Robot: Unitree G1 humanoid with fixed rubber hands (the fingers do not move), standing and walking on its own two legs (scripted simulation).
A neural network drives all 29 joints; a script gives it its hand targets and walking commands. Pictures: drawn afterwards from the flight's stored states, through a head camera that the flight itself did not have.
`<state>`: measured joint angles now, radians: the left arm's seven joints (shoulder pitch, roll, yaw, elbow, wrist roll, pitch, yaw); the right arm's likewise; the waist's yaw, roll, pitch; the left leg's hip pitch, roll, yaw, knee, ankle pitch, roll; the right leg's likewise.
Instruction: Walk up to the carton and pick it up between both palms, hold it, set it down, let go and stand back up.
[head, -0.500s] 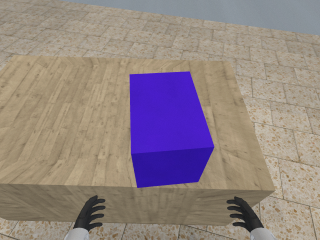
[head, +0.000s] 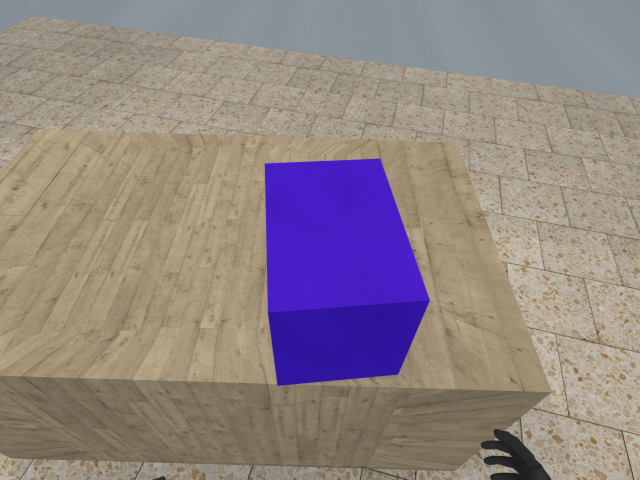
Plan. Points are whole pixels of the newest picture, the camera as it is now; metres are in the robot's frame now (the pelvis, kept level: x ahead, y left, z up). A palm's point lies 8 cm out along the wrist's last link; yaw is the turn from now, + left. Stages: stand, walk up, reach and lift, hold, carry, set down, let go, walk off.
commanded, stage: stand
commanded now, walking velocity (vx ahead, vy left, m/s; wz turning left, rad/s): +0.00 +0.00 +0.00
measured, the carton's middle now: (330, 267) +0.47 +0.00 -0.07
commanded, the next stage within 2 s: none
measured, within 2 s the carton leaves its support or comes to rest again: neither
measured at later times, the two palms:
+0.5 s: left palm out of the picture +0.06 +0.26 -0.13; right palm out of the picture +0.12 -0.25 -0.09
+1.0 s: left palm out of the picture +0.05 +0.27 -0.13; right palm out of the picture +0.12 -0.25 -0.10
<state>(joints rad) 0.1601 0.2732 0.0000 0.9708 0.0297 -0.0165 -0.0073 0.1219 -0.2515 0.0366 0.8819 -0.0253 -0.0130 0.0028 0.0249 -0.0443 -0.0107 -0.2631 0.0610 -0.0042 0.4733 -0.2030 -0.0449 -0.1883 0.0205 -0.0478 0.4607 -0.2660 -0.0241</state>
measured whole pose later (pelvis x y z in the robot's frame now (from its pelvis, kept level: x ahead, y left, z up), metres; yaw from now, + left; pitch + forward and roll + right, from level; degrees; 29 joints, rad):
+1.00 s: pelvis -0.01 +0.00 +0.00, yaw +0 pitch -2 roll -1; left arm 0.16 0.27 0.00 1.06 0.03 -0.02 -0.01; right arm 0.14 -0.27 0.04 0.88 -0.02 -0.01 0.00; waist 0.02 -0.01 -0.02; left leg -0.26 0.06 0.00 0.47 -0.18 -0.04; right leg -0.19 0.02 -0.05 0.46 -0.25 -0.02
